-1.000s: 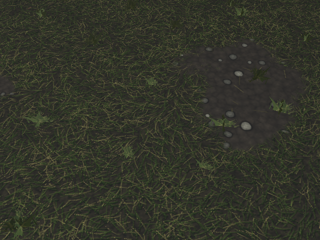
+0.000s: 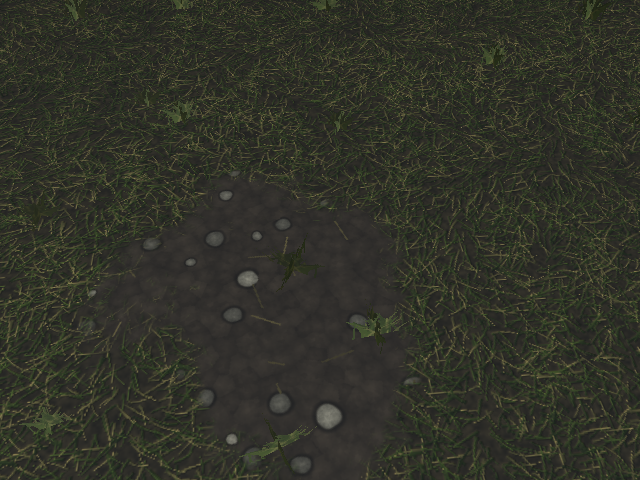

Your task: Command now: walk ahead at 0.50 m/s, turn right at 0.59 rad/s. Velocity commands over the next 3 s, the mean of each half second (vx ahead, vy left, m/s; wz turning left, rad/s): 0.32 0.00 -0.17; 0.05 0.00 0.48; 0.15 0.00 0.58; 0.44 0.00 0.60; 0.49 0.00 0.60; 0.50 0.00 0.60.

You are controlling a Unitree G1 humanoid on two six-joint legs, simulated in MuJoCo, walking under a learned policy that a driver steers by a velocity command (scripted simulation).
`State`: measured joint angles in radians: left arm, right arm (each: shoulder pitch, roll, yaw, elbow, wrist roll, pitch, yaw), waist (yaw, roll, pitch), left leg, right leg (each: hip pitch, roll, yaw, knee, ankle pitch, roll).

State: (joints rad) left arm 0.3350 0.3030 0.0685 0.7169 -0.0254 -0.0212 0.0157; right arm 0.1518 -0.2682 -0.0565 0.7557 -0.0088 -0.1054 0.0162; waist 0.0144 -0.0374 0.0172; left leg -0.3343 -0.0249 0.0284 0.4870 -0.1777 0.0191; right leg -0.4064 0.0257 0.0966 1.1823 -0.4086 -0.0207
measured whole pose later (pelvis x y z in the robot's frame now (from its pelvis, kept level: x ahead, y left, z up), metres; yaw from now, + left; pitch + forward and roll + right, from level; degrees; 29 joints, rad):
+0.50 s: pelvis +0.21 -0.05 +0.00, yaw -2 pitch +2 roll +0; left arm 0.08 0.24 0.04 0.65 0.02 -0.03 -0.01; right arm 0.25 -0.31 -0.05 0.87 0.02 0.00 -0.01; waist -0.04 0.03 0.06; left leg -0.44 0.05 -0.03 1.10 -0.56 -0.08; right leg -0.40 -0.03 -0.07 0.48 -0.11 -0.03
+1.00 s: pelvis +0.24 +0.00 +0.01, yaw +15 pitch +2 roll -3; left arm 0.07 0.31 0.10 0.80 0.00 0.02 0.05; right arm 0.22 -0.30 -0.06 0.71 0.00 0.02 -0.03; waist -0.02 -0.02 0.04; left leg -0.30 -0.03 -0.07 0.45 -0.19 0.06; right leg -0.55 0.02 0.05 1.03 -0.34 0.06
